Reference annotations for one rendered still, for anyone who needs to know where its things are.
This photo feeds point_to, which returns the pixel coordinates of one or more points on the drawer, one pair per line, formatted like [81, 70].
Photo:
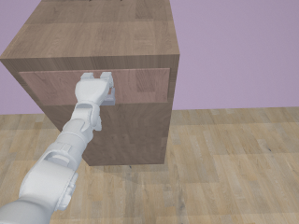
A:
[139, 85]

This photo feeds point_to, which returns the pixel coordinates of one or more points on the cabinet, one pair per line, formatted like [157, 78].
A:
[73, 35]

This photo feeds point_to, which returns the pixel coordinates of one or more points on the robot left upper arm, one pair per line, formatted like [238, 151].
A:
[49, 188]

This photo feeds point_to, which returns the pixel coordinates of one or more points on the handle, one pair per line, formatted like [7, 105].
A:
[110, 99]

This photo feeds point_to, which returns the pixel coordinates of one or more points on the robot left forearm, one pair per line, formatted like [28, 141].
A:
[70, 144]

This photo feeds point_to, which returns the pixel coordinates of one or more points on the robot left hand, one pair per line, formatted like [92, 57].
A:
[94, 90]

